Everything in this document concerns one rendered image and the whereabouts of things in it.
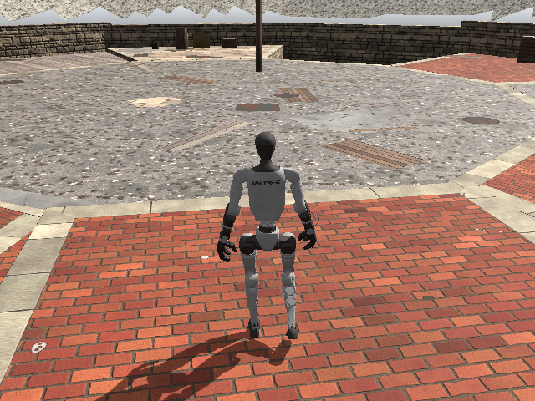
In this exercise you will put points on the right robot hand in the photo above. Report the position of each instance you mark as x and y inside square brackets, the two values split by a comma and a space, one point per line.
[307, 237]

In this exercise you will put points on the right robot forearm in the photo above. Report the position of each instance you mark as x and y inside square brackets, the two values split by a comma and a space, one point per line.
[307, 220]

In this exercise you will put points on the left robot forearm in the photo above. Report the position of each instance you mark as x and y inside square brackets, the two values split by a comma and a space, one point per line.
[227, 226]

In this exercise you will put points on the left robot upper arm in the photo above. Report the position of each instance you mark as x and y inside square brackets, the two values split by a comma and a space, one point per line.
[236, 191]

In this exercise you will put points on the robot left shin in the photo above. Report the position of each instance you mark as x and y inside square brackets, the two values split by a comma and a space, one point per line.
[252, 301]

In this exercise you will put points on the right robot foot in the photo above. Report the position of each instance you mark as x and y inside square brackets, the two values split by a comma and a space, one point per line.
[292, 333]

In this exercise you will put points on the right robot upper arm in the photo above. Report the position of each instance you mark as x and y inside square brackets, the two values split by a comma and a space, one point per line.
[292, 176]

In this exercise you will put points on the left robot hand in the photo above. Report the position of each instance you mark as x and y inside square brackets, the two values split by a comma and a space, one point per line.
[221, 248]

